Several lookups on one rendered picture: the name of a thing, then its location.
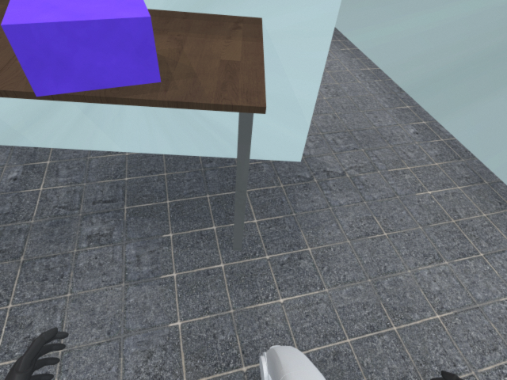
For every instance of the robot right thigh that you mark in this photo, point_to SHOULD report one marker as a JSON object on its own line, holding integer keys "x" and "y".
{"x": 287, "y": 363}

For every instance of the left robot hand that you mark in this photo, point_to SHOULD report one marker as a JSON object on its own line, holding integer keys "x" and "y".
{"x": 30, "y": 362}

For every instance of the table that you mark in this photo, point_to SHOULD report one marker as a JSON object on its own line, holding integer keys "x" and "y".
{"x": 206, "y": 62}

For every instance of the carton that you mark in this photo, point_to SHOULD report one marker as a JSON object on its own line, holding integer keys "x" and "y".
{"x": 68, "y": 46}

